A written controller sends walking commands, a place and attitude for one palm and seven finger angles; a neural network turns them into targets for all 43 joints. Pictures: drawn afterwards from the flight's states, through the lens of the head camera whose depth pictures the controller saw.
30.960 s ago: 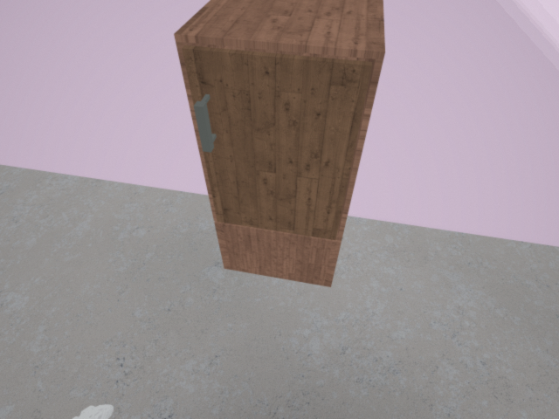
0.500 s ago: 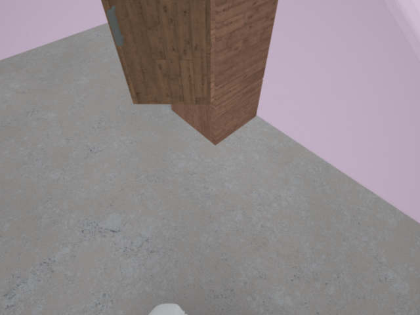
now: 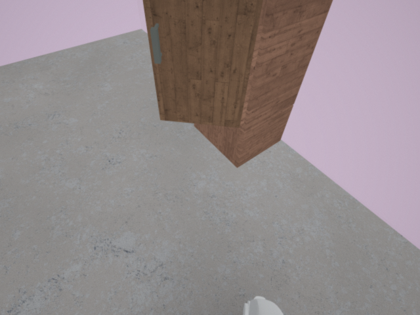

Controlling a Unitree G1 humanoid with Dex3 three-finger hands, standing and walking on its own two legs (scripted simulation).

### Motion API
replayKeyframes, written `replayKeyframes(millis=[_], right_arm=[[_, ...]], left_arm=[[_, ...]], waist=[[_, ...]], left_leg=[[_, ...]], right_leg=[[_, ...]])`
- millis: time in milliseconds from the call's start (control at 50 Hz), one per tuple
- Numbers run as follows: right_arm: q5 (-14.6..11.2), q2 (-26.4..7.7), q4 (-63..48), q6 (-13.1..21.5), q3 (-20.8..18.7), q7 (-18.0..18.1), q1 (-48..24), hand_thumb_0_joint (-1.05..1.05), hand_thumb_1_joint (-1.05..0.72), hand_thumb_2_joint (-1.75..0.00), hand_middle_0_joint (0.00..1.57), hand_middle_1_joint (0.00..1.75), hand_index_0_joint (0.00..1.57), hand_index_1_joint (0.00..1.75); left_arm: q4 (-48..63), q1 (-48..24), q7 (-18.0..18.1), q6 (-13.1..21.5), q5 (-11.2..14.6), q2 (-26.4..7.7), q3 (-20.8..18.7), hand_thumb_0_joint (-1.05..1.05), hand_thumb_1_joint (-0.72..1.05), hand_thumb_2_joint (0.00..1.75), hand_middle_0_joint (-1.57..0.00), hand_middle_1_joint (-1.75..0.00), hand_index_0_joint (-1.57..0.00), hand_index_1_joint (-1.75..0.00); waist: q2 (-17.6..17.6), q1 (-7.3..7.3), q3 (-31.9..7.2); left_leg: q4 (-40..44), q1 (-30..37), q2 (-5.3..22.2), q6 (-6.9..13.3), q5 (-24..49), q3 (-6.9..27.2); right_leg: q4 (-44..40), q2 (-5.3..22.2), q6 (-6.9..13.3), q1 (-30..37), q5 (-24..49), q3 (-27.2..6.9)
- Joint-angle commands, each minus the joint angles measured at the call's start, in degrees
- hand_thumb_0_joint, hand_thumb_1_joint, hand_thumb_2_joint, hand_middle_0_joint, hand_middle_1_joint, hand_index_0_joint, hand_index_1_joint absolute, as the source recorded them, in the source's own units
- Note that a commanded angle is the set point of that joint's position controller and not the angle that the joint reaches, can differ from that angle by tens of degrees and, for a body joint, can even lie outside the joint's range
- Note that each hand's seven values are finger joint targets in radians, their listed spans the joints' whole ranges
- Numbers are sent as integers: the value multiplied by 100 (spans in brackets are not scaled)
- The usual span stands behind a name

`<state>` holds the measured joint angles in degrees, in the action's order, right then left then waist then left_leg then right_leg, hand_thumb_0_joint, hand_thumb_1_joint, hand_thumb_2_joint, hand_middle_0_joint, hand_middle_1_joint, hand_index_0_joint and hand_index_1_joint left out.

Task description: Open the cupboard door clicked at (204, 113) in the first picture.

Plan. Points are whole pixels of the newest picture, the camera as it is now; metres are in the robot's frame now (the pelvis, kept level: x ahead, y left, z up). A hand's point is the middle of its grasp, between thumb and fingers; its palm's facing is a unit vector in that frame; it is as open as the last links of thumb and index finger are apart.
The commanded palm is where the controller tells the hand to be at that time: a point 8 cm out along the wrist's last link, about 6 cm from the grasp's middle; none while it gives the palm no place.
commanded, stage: take the last steps up to it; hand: left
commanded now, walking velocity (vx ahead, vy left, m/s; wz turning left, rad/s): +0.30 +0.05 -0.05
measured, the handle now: (157, 43) +1.02 +0.26 -0.01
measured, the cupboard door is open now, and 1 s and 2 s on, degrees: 47 47 47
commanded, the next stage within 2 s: come to a stop and stand still in 1.00 s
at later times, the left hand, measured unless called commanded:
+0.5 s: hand (139, 281) +0.21 +0.17 -0.17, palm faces +0.06 -0.97 -0.21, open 7.1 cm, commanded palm none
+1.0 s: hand (125, 199) +0.43 +0.26 -0.17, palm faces +0.01 -0.99 -0.16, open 7.4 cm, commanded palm none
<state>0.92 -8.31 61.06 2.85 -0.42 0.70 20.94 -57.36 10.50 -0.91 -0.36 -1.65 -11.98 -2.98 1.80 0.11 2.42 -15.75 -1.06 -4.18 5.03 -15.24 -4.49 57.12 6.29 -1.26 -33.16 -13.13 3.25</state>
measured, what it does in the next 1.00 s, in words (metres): walks ahead: right foot, then left foot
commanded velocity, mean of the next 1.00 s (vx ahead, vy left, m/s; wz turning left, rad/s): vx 0.27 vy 0.06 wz -0.03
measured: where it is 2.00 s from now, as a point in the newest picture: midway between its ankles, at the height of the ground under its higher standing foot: (198, 276)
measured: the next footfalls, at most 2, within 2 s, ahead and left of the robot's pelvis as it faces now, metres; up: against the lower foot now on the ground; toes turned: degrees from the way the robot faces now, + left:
right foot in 0.20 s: +0.20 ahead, -0.11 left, +0.00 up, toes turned -7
left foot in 0.68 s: +0.41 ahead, +0.16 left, +0.00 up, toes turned +3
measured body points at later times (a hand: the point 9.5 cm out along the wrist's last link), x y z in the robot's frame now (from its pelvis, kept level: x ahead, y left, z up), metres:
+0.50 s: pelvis +0.19 -0.02 +0.00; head +0.21 -0.02 +0.45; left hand +0.21 +0.22 -0.15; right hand +0.22 -0.25 -0.15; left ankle +0.25 +0.14 -0.69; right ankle +0.16 -0.11 -0.74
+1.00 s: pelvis +0.36 +0.08 +0.00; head +0.39 +0.10 +0.45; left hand +0.42 +0.31 -0.16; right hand +0.37 -0.16 -0.14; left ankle +0.35 +0.14 -0.74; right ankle +0.40 -0.06 -0.67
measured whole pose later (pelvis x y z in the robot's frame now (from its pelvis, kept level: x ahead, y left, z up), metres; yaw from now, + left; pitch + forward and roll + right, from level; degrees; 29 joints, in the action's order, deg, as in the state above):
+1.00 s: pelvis +0.36 +0.08 +0.00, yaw -2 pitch +0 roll +0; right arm 1.2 -9.7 60.2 3.9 -1.5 1.5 16.3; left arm -58.8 11.3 -0.1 0.6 -1.5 -10.6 -3.5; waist 2.3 0.4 2.6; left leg -18.7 -7.6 -2.1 5.3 -11.7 -9.3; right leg 57.0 5.3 -0.3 -31.4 -14.3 2.6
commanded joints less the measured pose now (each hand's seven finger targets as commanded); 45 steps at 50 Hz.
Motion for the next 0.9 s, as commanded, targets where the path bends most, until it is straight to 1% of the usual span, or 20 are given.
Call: replayKeyframes(millis=[0,100,140,160,180,200,220,260,300,340,400,560,600,620,640,680,700,760,820,880], right_arm=[[36,-774,57,135,-158,99,782,0,-90,-90,20,30,20,30],[78,-748,336,129,-127,139,1073,0,-90,-90,20,30,20,30],[32,-837,381,126,-151,147,922,0,-90,-90,20,30,20,30],[-33,-859,327,148,-172,132,751,0,-90,-90,20,30,20,30],[-113,-707,191,181,-191,95,775,0,-90,-90,20,30,20,30],[-118,-648,90,164,-206,107,860,0,-90,-90,20,30,20,30],[-84,-764,3,99,-239,78,496,0,-90,-90,20,30,20,30],[-21,-380,-21,-15,-228,21,-38,0,-90,-90,20,30,20,30],[33,-139,79,-150,-193,-42,257,0,-90,-90,20,30,20,30],[56,-83,136,-195,-212,-90,411,0,-90,-90,20,30,20,30],[58,-61,-65,-207,-252,-128,-20,0,-90,-90,20,30,20,30],[31,-307,-672,-62,-274,-270,-1446,0,-90,-90,20,30,20,30],[32,-390,-666,-15,-276,-258,-1395,0,-90,-90,20,30,20,30],[44,-520,-572,14,-302,-229,-1075,0,-90,-90,20,30,20,30],[68,-761,-357,51,-354,-169,-375,0,-90,-90,20,30,20,30],[118,-1708,-118,51,-544,-19,952,0,-90,-90,20,30,20,30],[93,-1643,-160,-3,-505,35,804,0,-90,-90,20,30,20,30],[53,-941,-454,93,-270,80,-232,0,-90,-90,20,30,20,30],[31,-766,-374,197,-200,105,-270,0,-90,-90,20,30,20,30],[39,-639,-304,210,-234,113,-127,0,-90,-90,20,30,20,30]], left_arm=[[539,-691,-21,138,49,-147,42,0,90,90,-20,-30,-20,-30],[691,-963,-35,201,54,-116,50,0,90,90,-20,-30,-20,-30],[414,22,-9,257,54,-261,-29,0,90,90,-20,-30,-20,-30],[164,872,20,310,36,-472,-130,0,90,90,-20,-30,-20,-30],[-77,1780,89,375,3,-982,-278,0,90,90,-20,-30,-20,-30],[-164,1977,113,350,100,-1228,-312,0,90,90,-20,-30,-20,-30],[-9,1533,170,300,155,-1106,-300,0,90,90,-20,-30,-20,-30],[131,712,192,331,138,-517,-125,0,90,90,-20,-30,-20,-30],[129,535,166,431,127,-163,-24,0,90,90,-20,-30,-20,-30],[33,661,159,501,103,-159,-39,0,90,90,-20,-30,-20,-30],[-62,884,140,569,86,-163,-104,0,90,90,-20,-30,-20,-30],[-392,1209,125,521,17,-574,-133,0,90,90,-20,-30,-20,-30],[-446,1212,135,478,26,-613,-147,0,90,90,-20,-30,-20,-30],[-445,1159,129,457,33,-638,-156,0,90,90,-20,-30,-20,-30],[-396,1081,116,433,41,-560,-138,0,90,90,-20,-30,-20,-30],[-127,1199,79,435,90,-121,-17,0,90,90,-20,-30,-20,-30],[-14,882,104,427,71,-189,-21,0,90,90,-20,-30,-20,-30],[-169,752,72,330,51,-99,-50,0,90,90,-20,-30,-20,-30],[-241,1004,44,225,34,32,-40,0,90,90,-20,-30,-20,-30],[-162,883,60,144,25,83,-61,0,90,90,-20,-30,-20,-30]], waist=[[-543,-216,344],[-621,-239,344],[-415,260,-33],[-213,637,-450],[715,905,-1156],[1065,722,-1380],[296,635,-668],[135,237,343],[445,-29,344],[372,-119,54],[215,-23,-37],[669,252,311],[754,153,278],[386,-35,164],[-40,-361,-133],[-2005,-697,-1204],[-1339,-665,-931],[-712,-188,-156],[-687,52,-220],[-608,93,-250]], left_leg=[[364,298,1747,536,3046,855],[-136,341,1736,410,3969,678],[-1198,-24,1543,198,4698,508],[-2216,-826,1305,17,4254,362],[-3836,-2255,578,-253,2047,-11],[-5617,-3003,122,-412,-1783,100],[-5939,-3296,526,-337,-1563,635],[-5590,-3215,946,-396,-633,708],[-5085,-2779,1028,-517,-140,535],[-4530,-2653,1033,-618,85,341],[-3816,-2890,1058,-732,375,215],[-2068,-2702,827,-673,286,-8],[-1585,-2145,658,-598,328,-131],[-1238,-1319,513,-537,465,-242],[-980,-283,577,-444,380,-119],[-254,1344,2703,507,915,2632],[-167,1040,2858,770,1145,2569],[172,-591,2345,509,1267,1554],[320,-686,1996,358,2162,869],[391,-542,1958,435,2497,569]], right_leg=[[-814,-52,82,-405,157,102],[-1816,-363,333,462,-125,326],[-2377,-624,462,1918,168,424],[-2615,-407,611,3378,617,72],[-2886,1010,1192,4969,1145,-1817],[-3673,2248,1832,5065,1783,-3388],[-4061,2201,1848,4252,1003,-3149],[-4441,1580,1322,2454,566,-1992],[-4681,1106,1005,1824,768,-1047],[-4705,918,940,1929,893,-649],[-4718,909,1041,2262,1159,-637],[-4428,1112,948,2740,1284,-595],[-4103,1039,811,2687,1401,-494],[-3678,913,731,2257,1356,-381],[-2716,628,613,1803,1350,-79],[476,-538,218,67,-2050,415],[1256,-320,318,-290,-1998,-73],[1535,85,257,-114,-901,-345],[1061,35,163,132,-436,-281],[603,23,100,66,-137,-261]])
